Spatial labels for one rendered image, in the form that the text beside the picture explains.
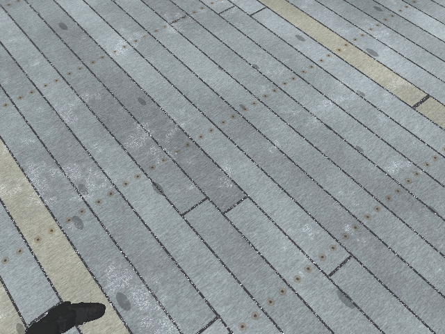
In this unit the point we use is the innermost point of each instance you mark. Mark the robot left hand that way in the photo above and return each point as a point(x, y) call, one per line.
point(65, 316)

